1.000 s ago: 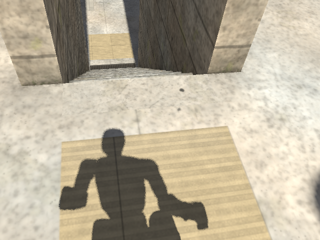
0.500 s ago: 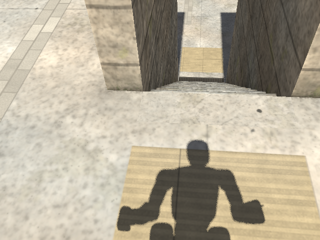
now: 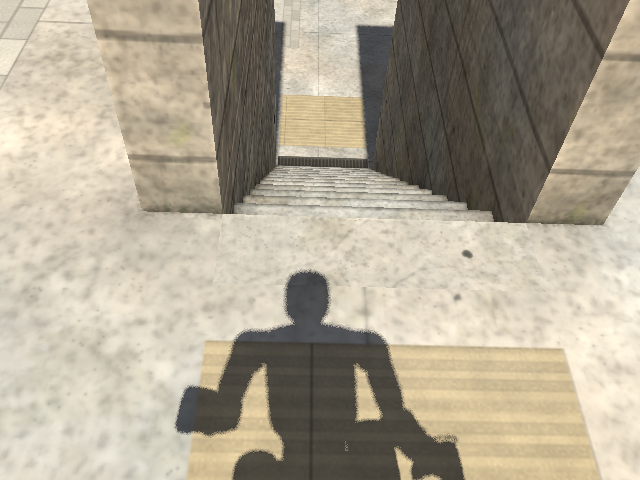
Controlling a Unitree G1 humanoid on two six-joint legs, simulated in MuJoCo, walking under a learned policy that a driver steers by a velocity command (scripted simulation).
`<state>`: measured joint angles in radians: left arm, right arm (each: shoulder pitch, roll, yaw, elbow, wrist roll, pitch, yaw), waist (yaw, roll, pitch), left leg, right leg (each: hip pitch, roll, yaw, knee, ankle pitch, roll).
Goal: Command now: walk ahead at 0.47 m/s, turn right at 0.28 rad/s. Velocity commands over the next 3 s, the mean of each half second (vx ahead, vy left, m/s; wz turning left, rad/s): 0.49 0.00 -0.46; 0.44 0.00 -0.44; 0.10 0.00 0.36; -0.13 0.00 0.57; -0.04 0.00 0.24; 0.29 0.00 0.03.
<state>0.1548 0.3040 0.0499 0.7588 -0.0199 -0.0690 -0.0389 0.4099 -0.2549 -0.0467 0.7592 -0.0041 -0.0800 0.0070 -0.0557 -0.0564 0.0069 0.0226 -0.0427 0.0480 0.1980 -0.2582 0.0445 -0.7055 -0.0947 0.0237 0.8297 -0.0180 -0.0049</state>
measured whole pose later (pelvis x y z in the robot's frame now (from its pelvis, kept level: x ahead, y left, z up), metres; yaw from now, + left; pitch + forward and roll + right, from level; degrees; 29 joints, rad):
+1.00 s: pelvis +0.54 -0.10 +0.00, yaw -29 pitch +2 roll +1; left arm 0.10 0.28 0.05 0.65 0.00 -0.04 -0.01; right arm 0.34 -0.27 -0.05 0.79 0.01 -0.07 0.01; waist -0.09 -0.04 0.05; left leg -0.12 -0.02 0.06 0.33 -0.23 0.02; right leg -0.59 -0.05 0.06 0.74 -0.14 0.02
